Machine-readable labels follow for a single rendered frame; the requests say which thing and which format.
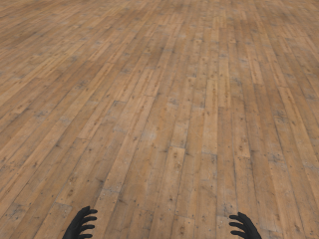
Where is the left robot hand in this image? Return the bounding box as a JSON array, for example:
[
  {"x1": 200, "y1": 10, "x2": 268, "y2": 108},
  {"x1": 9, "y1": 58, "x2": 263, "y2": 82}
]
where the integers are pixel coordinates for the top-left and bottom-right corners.
[{"x1": 62, "y1": 205, "x2": 98, "y2": 239}]

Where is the right robot hand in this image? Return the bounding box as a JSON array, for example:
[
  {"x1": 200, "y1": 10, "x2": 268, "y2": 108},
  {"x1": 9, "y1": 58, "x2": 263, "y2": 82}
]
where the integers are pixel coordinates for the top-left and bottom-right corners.
[{"x1": 228, "y1": 211, "x2": 262, "y2": 239}]

